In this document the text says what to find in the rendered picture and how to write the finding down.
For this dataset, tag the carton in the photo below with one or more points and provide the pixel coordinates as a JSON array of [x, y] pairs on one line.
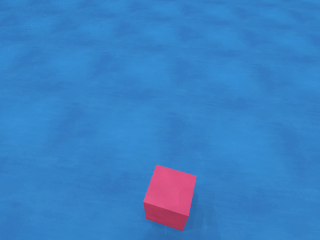
[[169, 196]]

